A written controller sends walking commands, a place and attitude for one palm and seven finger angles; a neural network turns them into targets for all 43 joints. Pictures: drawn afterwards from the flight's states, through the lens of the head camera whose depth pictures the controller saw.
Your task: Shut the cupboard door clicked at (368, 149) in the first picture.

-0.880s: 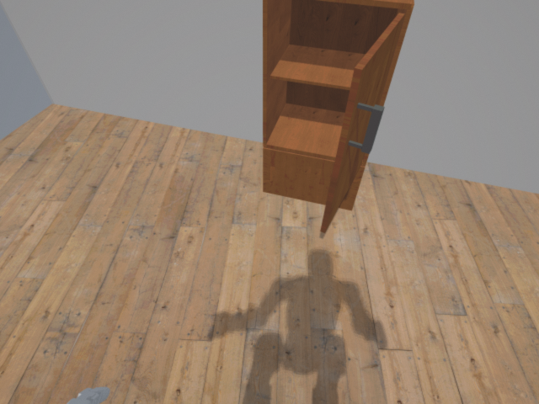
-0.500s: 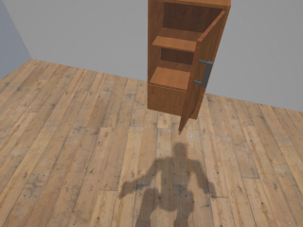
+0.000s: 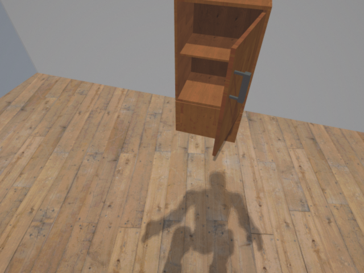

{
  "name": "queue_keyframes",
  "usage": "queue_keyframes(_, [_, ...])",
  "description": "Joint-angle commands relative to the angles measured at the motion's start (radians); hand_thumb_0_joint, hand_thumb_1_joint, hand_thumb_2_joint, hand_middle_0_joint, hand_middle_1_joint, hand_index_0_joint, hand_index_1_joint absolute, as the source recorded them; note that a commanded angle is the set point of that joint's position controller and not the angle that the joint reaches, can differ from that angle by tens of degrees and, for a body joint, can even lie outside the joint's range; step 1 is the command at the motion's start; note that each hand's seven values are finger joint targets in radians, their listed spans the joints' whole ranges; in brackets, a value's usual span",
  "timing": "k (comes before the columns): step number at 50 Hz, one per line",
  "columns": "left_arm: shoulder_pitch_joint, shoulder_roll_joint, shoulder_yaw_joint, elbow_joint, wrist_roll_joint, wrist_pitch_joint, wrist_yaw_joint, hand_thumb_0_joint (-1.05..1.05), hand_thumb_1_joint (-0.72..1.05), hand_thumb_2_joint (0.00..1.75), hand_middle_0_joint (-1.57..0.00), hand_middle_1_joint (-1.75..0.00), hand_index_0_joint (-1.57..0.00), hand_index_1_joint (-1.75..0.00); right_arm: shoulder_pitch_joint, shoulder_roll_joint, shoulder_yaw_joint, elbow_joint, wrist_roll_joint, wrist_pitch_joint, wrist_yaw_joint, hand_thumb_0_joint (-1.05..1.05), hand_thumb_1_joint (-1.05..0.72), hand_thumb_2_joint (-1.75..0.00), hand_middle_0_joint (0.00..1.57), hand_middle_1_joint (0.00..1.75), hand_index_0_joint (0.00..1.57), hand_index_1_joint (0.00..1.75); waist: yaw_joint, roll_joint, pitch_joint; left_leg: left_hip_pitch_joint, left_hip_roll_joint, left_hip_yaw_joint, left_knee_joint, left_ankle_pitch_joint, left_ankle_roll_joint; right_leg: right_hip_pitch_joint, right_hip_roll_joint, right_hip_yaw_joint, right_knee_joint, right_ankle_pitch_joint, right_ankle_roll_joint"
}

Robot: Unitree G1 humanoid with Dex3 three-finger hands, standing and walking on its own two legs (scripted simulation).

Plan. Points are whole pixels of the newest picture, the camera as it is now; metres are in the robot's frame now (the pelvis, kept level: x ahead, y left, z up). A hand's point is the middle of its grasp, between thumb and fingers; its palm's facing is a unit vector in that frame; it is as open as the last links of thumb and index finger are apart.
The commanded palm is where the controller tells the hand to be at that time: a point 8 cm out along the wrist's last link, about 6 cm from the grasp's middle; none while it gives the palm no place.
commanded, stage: look at it before walking up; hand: left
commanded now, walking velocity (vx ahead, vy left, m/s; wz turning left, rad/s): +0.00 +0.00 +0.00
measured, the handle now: (238, 86) +0.81 -0.18 -0.02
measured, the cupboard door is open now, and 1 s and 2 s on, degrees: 78 78 78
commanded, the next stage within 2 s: walk around to get in front in 0.56 s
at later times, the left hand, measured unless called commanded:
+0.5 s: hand out of the picture +0.07 +0.24 -0.16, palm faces -0.03 -0.94 -0.33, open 7.3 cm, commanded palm none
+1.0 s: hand out of the picture +0.07 +0.20 -0.18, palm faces -0.13 -0.95 -0.27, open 7.3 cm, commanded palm none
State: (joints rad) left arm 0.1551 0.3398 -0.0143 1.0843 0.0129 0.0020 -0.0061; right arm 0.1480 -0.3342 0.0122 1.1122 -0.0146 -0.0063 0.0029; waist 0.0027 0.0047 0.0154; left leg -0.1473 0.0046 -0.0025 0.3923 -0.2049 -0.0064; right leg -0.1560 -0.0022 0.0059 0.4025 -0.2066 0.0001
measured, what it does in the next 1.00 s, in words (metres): stands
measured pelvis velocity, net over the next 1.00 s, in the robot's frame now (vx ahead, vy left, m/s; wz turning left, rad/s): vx -0.01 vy -0.01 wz -0.14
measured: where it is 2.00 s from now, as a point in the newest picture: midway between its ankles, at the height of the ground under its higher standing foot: outside the picture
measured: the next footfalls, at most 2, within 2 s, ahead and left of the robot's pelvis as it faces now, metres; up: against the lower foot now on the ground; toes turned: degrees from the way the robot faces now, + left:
left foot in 1.60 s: +0.04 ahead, +0.12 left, +0.00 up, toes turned -28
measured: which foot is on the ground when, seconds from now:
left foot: down 0.00-1.00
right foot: down 0.00-1.00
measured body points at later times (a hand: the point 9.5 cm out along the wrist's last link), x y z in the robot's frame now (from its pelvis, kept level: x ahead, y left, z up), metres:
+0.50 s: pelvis +0.01 +0.00 +0.00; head +0.01 -0.01 +0.45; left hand +0.07 +0.29 -0.13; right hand +0.08 -0.30 -0.13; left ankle +0.01 +0.12 -0.74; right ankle +0.01 -0.12 -0.74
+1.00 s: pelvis -0.01 -0.01 -0.02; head +0.02 -0.02 +0.43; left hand +0.08 +0.25 -0.16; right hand +0.05 -0.28 -0.16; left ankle +0.01 +0.12 -0.74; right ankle +0.01 -0.12 -0.74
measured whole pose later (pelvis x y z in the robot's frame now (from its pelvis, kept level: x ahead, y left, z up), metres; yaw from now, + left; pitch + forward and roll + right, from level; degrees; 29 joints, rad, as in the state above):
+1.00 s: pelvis -0.01 -0.01 -0.02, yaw -8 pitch -1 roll +2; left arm 0.21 0.27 0.02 0.98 0.02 0.06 -0.02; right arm 0.15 -0.24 -0.02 1.00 -0.02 0.02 -0.02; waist 0.02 -0.02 0.07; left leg -0.22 0.05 0.13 0.55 -0.30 -0.02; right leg -0.32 0.04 0.10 0.65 -0.29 -0.01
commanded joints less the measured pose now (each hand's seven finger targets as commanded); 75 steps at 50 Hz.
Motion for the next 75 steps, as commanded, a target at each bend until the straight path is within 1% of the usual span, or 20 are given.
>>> queue_keyframes(1, [-0.05,0.204,0.047,-0.068,-0.001,-0.027,0.017,0.0,0.9,0.9,-0.2,-0.3,-0.2,-0.3,-0.054,-0.206,-0.046,-0.065,0.006,-0.026,-0.015,0.0,-0.9,-0.9,0.2,0.3,0.2,0.3,-0.002,-0.02,-0.014,-0.023,0.105,-0.103,-0.078,0.061,0.035,-0.019,-0.115,0.111,-0.086,0.024,-0.031])
queue_keyframes(8, [-0.048,0.201,0.048,-0.067,0.0,-0.025,0.016,0.0,0.9,0.9,-0.2,-0.3,-0.2,-0.3,-0.054,-0.204,-0.045,-0.062,0.005,-0.027,-0.014,0.0,-0.9,-0.9,0.2,0.3,0.2,0.3,0.0,-0.012,-0.001,-0.029,0.104,-0.102,-0.089,0.029,0.034,-0.032,-0.112,0.118,-0.097,-0.014,-0.029])
queue_keyframes(19, [-0.038,0.201,0.049,-0.063,-0.002,-0.031,0.016,0.0,0.9,0.9,-0.2,-0.3,-0.2,-0.3,-0.058,-0.203,-0.045,-0.06,0.006,-0.031,-0.016,0.0,-0.9,-0.9,0.2,0.3,0.2,0.3,0.0,-0.004,-0.053,0.008,0.111,-0.094,-0.072,0.11,0.032,0.004,-0.118,0.112,-0.084,0.096,-0.031])
queue_keyframes(35, [-0.048,0.207,0.052,-0.065,-0.001,-0.027,0.017,0.0,0.9,0.9,-0.2,-0.3,-0.2,-0.3,-0.065,-0.209,-0.048,-0.061,0.006,-0.029,-0.022,0.0,-0.9,-0.9,0.2,0.3,0.2,0.3,-0.002,-0.005,-0.028,0.039,0.122,-0.071,-0.067,0.157,0.026,-0.004,-0.112,0.121,-0.076,0.196,-0.036])
queue_keyframes(38, [0.008,0.105,0.041,-0.071,-0.001,0.005,0.02,0.0,0.9,0.9,-0.2,-0.3,-0.2,-0.3,0.0,-0.094,-0.035,-0.064,0.004,-0.009,-0.028,0.0,-0.9,-0.9,0.2,0.3,0.2,0.3,-0.008,-0.012,-0.021,0.029,0.126,-0.018,-0.011,0.14,0.007,-0.05,-0.106,0.143,-0.023,0.242,-0.026])
queue_keyframes(40, [0.021,0.108,0.048,-0.093,0.001,0.019,0.019,0.0,0.9,0.9,-0.2,-0.3,-0.2,-0.3,0.016,-0.097,-0.044,-0.087,0.004,0.003,-0.033,0.0,-0.9,-0.9,0.2,0.3,0.2,0.3,-0.01,-0.023,-0.004,0.012,0.13,-0.001,0.016,0.103,0.005,-0.091,-0.099,0.161,0.008,0.235,-0.029])
queue_keyframes(47, [0.055,0.077,0.072,-0.175,0.007,0.036,0.003,0.0,0.9,0.9,-0.2,-0.3,-0.2,-0.3,0.007,-0.129,-0.087,-0.177,0.001,0.012,-0.038,0.0,-0.9,-0.9,0.2,0.3,0.2,0.3,0.0,0.086,-0.034,-0.018,0.244,-0.039,0.021,0.072,0.064,-0.194,-0.011,0.109,0.249,0.141,-0.012])
queue_keyframes(49, [0.077,0.044,0.078,-0.189,0.007,0.043,-0.003,0.0,0.9,0.9,-0.2,-0.3,-0.2,-0.3,-0.016,-0.132,-0.096,-0.194,0.0,0.008,-0.035,0.0,-0.9,-0.9,0.2,0.3,0.2,0.3,0.015,0.18,-0.025,-0.05,0.324,-0.066,-0.018,0.133,0.12,-0.212,0.017,0.035,0.401,-0.138,0.005])
queue_keyframes(51, [0.116,0.031,0.086,-0.198,0.006,0.044,-0.007,0.0,0.9,0.9,-0.2,-0.3,-0.2,-0.3,-0.05,-0.125,-0.102,-0.218,-0.001,0.007,-0.033,0.0,-0.9,-0.9,0.2,0.3,0.2,0.3,0.038,0.186,-0.031,-0.086,0.359,-0.041,0.027,0.209,0.145,-0.168,-0.013,0.015,0.433,-0.237,0.009])
queue_keyframes(52, [0.158,0.027,0.091,-0.194,0.006,0.042,-0.009,0.0,0.9,0.9,-0.2,-0.3,-0.2,-0.3,-0.074,-0.12,-0.105,-0.23,-0.002,0.008,-0.033,0.0,-0.9,-0.9,0.2,0.3,0.2,0.3,0.063,0.167,-0.025,-0.14,0.345,0.003,0.104,0.188,0.119,-0.105,-0.032,0.023,0.358,-0.197,0.003])
queue_keyframes(53, [0.215,0.046,0.1,-0.182,0.012,0.032,-0.009,0.0,0.9,0.9,-0.2,-0.3,-0.2,-0.3,-0.088,-0.103,-0.104,-0.24,-0.003,0.016,-0.032,0.0,-0.9,-0.9,0.2,0.3,0.2,0.3,0.097,0.048,-0.019,-0.212,0.266,0.077,0.287,0.104,0.053,-0.023,-0.046,0.07,0.182,-0.014,-0.012])
queue_keyframes(54, [0.23,0.154,0.121,-0.189,0.027,0.014,0.006,0.0,0.9,0.9,-0.2,-0.3,-0.2,-0.3,-0.044,-0.015,-0.091,-0.26,0.003,0.026,-0.027,0.0,-0.9,-0.9,0.2,0.3,0.2,0.3,0.083,-0.332,-0.011,-0.41,0.074,0.171,0.587,-0.28,-0.045,0.02,-0.27,0.468,-0.055,0.192,-0.07])
queue_keyframes(55, [0.255,0.178,0.118,-0.193,0.012,0.017,0.019,0.0,0.9,0.9,-0.2,-0.3,-0.2,-0.3,-0.08,-0.012,-0.088,-0.285,0.003,0.031,-0.029,0.0,-0.9,-0.9,0.2,0.3,0.2,0.3,0.094,-0.322,0.002,-0.435,0.02,0.029,0.722,-0.405,-0.045,-0.061,-0.35,0.618,-0.138,0.299,-0.136])
queue_keyframes(56, [0.215,0.157,0.122,-0.198,0.008,0.018,0.028,0.0,0.9,0.9,-0.2,-0.3,-0.2,-0.3,-0.059,-0.026,-0.094,-0.276,0.006,0.038,-0.03,0.0,-0.9,-0.9,0.2,0.3,0.2,0.3,0.062,-0.273,0.004,-0.422,0.042,-0.035,0.771,-0.34,-0.037,-0.076,-0.316,0.575,-0.157,0.194,-0.135])
queue_keyframes(57, [0.159,0.127,0.121,-0.216,0.007,0.019,0.028,0.0,0.9,0.9,-0.2,-0.3,-0.2,-0.3,-0.059,-0.028,-0.097,-0.262,0.006,0.036,-0.028,0.0,-0.9,-0.9,0.2,0.3,0.2,0.3,0.048,-0.229,0.031,-0.439,0.062,-0.049,0.789,-0.274,-0.035,-0.105,-0.282,0.548,-0.155,0.085,-0.141])
queue_keyframes(58, [0.116,0.096,0.112,-0.23,0.004,0.016,0.025,0.0,0.9,0.9,-0.2,-0.3,-0.2,-0.3,-0.046,-0.032,-0.099,-0.247,0.003,0.031,-0.024,0.0,-0.9,-0.9,0.2,0.3,0.2,0.3,0.025,-0.157,0.031,-0.431,0.07,-0.05,0.791,-0.2,-0.04,-0.099,-0.236,0.484,-0.128,0.083,-0.148])
queue_keyframes(59, [0.105,0.079,0.107,-0.238,0.001,0.012,0.021,0.0,0.9,0.9,-0.2,-0.3,-0.2,-0.3,-0.032,-0.026,-0.099,-0.241,0.001,0.03,-0.022,0.0,-0.9,-0.9,0.2,0.3,0.2,0.3,0.017,-0.113,0.01,-0.412,0.071,-0.042,0.778,-0.16,-0.047,-0.088,-0.208,0.435,-0.112,0.105,-0.149])
queue_keyframes(62, [0.133,0.065,0.111,-0.234,0.001,0.005,0.021,0.0,0.9,0.9,-0.2,-0.3,-0.2,-0.3,0.001,-0.005,-0.098,-0.226,-0.003,0.032,-0.023,0.0,-0.9,-0.9,0.2,0.3,0.2,0.3,0.015,-0.094,-0.067,-0.395,0.056,-0.029,0.734,-0.113,-0.061,-0.014,-0.166,0.386,-0.093,0.133,-0.136])
queue_keyframes(71, [0.18,0.068,0.124,-0.225,0.011,0.017,0.018,0.0,0.9,0.9,-0.2,-0.3,-0.2,-0.3,-0.062,0.003,-0.092,-0.275,0.003,0.027,-0.035,0.0,-0.9,-0.9,0.2,0.3,0.2,0.3,0.053,-0.14,-0.071,-0.353,0.025,-0.042,0.528,-0.195,-0.061,0.0,-0.155,0.499,-0.103,0.098,-0.171])
queue_keyframes(75, [0.133,0.093,0.132,-0.244,0.016,0.028,0.016,0.0,0.9,0.9,-0.2,-0.3,-0.2,-0.3,-0.018,0.003,-0.089,-0.28,0.014,0.017,-0.039,0.0,-0.9,-0.9,0.2,0.3,0.2,0.3,0.041,-0.173,-0.093,-0.229,-0.008,-0.043,0.319,-0.232,-0.032,-0.042,-0.14,0.546,-0.099,0.13,-0.168])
